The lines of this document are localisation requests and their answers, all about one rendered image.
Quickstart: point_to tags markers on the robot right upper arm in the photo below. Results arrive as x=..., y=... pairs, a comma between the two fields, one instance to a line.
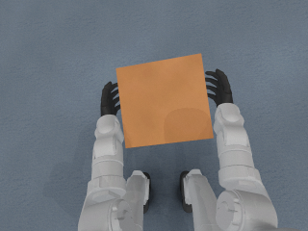
x=246, y=211

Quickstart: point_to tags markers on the left robot shin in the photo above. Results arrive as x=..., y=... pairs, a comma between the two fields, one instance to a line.
x=138, y=172

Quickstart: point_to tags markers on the robot left hand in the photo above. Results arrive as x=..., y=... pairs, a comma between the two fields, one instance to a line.
x=108, y=103

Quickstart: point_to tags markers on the robot right forearm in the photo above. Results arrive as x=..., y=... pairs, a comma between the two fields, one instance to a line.
x=236, y=167

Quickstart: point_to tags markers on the carton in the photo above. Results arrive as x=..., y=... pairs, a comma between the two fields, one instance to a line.
x=164, y=102

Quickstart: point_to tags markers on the robot left foot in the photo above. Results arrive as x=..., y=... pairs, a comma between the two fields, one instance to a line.
x=146, y=206

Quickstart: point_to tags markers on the robot left forearm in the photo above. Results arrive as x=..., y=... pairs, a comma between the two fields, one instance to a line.
x=107, y=180

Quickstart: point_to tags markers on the robot left upper arm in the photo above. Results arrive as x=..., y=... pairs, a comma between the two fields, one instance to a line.
x=110, y=215

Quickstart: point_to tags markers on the robot right hand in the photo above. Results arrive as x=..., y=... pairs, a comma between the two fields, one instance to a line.
x=223, y=92

